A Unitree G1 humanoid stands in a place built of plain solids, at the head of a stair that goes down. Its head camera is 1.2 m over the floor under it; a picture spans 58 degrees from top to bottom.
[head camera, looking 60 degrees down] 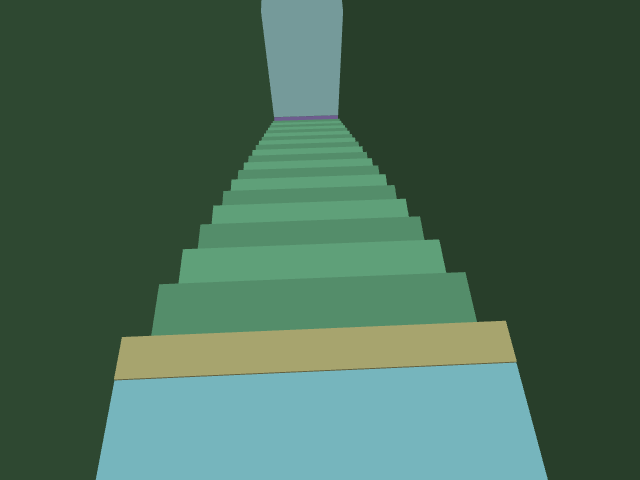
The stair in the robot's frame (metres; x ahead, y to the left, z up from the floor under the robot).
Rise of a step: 0.21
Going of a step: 0.26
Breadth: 1.10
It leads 3 degrees to the left of straight ahead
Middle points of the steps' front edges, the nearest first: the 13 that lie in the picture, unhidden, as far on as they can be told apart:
0.40 0.01 0.00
0.66 0.02 -0.21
0.91 0.03 -0.42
1.17 0.05 -0.63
1.43 0.06 -0.84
1.68 0.07 -1.05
1.94 0.08 -1.26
2.20 0.09 -1.47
2.45 0.10 -1.68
2.71 0.11 -1.88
2.97 0.12 -2.09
3.22 0.14 -2.30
3.48 0.15 -2.51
